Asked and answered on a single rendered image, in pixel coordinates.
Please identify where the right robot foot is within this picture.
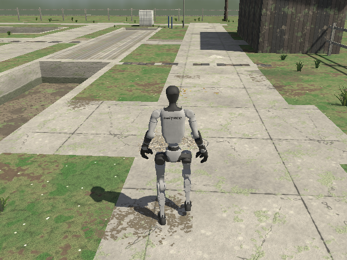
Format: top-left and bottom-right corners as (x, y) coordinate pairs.
(184, 201), (192, 211)

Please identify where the humanoid robot head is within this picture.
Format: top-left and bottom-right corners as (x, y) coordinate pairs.
(164, 86), (182, 112)

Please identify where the robot right upper arm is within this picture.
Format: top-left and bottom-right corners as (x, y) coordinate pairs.
(184, 109), (199, 139)

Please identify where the robot right hand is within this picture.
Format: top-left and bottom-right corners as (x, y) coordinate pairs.
(196, 150), (208, 163)

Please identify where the robot left upper arm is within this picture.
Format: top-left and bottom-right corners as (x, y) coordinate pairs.
(146, 109), (162, 139)

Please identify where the right robot forearm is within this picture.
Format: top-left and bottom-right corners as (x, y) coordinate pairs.
(195, 131), (206, 153)

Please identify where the left robot forearm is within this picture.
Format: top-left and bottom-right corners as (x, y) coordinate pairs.
(142, 131), (152, 150)

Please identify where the robot left hand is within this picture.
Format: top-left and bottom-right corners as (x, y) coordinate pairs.
(140, 148), (153, 159)

